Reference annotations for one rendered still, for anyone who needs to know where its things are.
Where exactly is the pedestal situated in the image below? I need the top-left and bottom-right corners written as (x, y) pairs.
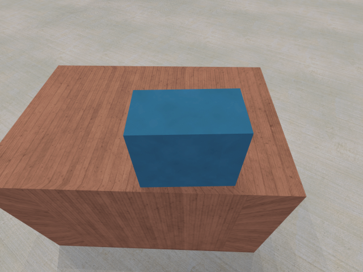
top-left (0, 65), bottom-right (306, 253)

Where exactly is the carton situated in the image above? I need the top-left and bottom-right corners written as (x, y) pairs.
top-left (123, 88), bottom-right (254, 188)

